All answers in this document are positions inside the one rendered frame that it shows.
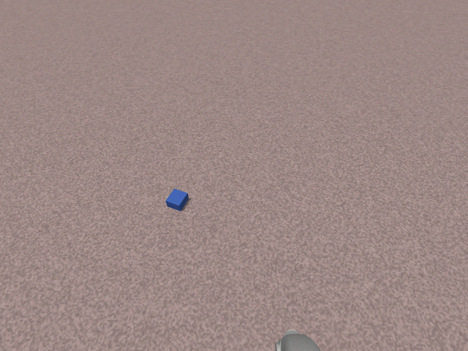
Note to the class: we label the small box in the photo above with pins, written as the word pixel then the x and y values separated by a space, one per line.
pixel 177 199

